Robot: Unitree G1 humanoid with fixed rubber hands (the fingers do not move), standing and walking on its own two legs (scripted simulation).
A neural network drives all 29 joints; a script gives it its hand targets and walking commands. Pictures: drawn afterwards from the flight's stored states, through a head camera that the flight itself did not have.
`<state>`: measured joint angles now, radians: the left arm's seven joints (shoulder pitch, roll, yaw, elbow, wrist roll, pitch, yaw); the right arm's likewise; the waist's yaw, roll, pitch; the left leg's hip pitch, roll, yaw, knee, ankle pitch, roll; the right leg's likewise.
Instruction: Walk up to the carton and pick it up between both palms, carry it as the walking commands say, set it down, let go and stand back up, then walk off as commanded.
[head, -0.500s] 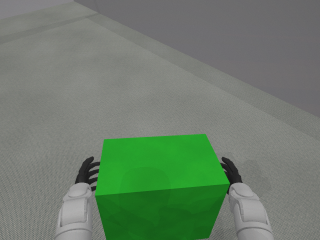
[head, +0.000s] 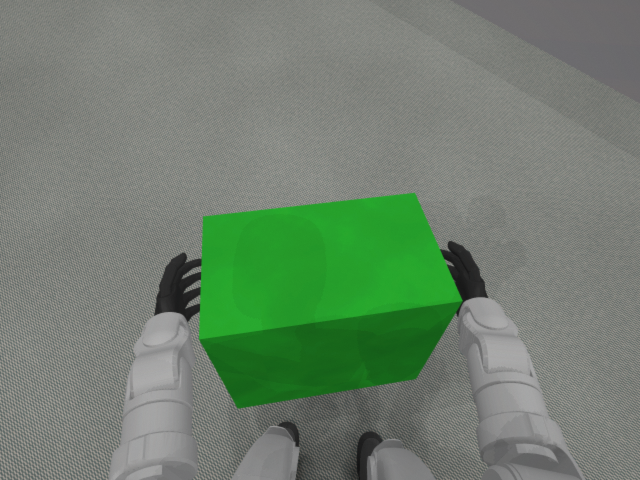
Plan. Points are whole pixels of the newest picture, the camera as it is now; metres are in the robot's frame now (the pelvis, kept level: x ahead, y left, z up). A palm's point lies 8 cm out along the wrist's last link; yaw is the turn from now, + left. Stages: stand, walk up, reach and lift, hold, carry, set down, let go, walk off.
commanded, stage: set down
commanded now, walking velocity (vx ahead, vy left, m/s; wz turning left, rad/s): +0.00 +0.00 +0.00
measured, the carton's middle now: (321, 306) +0.34 +0.05 -0.14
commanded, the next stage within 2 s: none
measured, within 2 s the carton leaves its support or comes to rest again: neither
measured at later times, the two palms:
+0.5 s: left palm (200, 300) +0.34 +0.23 -0.14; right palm (446, 293) +0.39 -0.15 -0.15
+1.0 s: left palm (211, 301) +0.36 +0.25 -0.24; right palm (424, 293) +0.41 -0.13 -0.24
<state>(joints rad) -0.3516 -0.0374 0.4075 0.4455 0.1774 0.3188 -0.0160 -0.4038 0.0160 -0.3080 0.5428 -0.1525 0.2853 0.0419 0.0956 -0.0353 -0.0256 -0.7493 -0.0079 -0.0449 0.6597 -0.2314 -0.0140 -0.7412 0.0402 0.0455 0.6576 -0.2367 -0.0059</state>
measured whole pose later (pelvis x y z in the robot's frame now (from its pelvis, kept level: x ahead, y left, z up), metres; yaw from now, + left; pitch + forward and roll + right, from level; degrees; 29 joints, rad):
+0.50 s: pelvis -0.04 +0.01 -0.08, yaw +1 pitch +37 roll +1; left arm -0.64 -0.03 0.49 0.51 0.19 0.38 0.05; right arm -0.70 -0.02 -0.41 0.55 -0.25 0.40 0.07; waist 0.08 -0.02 -0.19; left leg -1.39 -0.04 -0.03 1.05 -0.30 -0.01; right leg -1.39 0.04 0.07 1.07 -0.32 0.02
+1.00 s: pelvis -0.04 +0.01 -0.16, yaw +0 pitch +49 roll -2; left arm -0.71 0.06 0.39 0.54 0.06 0.35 0.10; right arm -0.75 -0.08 -0.33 0.59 -0.11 0.33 0.00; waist 0.07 -0.05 -0.32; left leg -1.80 -0.05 -0.07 1.36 -0.41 -0.02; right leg -1.78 0.07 0.04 1.35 -0.42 0.02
